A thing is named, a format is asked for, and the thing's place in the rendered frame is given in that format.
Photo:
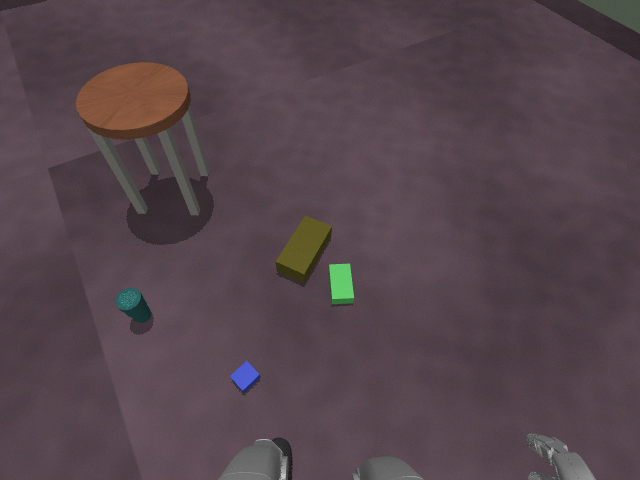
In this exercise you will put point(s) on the right robot hand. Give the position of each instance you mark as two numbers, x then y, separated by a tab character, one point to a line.
566	465

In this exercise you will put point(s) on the stool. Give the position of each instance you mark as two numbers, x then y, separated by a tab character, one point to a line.
137	100

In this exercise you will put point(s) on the left robot foot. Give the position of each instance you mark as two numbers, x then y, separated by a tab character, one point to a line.
286	449

